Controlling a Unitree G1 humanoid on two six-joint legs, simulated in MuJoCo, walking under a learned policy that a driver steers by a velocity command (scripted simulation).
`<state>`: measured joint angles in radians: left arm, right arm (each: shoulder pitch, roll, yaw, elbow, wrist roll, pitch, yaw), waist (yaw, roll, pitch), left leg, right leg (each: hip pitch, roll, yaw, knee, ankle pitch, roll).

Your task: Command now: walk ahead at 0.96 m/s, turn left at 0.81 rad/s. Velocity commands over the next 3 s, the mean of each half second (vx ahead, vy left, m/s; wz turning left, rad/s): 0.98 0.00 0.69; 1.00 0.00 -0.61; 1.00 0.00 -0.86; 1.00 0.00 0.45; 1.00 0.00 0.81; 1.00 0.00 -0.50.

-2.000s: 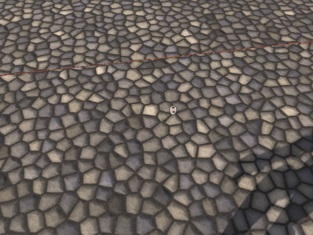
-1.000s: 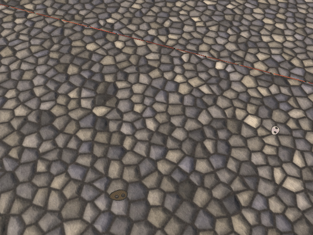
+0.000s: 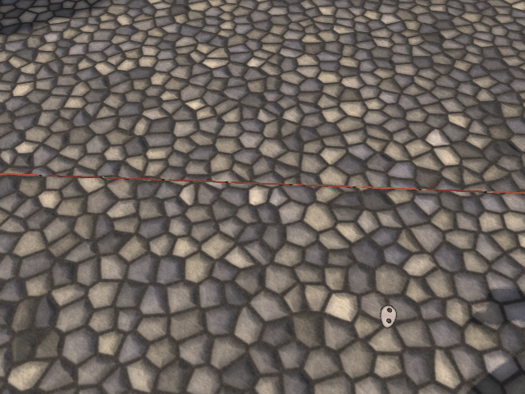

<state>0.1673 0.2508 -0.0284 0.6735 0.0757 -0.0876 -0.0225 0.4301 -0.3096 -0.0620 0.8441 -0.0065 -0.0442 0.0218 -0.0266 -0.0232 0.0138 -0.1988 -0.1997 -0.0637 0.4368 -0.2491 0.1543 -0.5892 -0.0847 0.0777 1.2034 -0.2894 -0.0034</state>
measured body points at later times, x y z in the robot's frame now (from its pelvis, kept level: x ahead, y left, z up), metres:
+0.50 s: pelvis +0.48 +0.00 +0.00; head +0.50 +0.01 +0.45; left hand +0.31 +0.26 -0.11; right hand +0.80 -0.14 -0.05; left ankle +0.52 +0.15 -0.67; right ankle +0.43 -0.14 -0.73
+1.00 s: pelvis +0.92 +0.14 -0.02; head +0.95 +0.13 +0.43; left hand +1.16 +0.39 -0.08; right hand +0.86 -0.15 -0.14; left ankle +0.72 +0.22 -0.73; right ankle +1.13 +0.06 -0.68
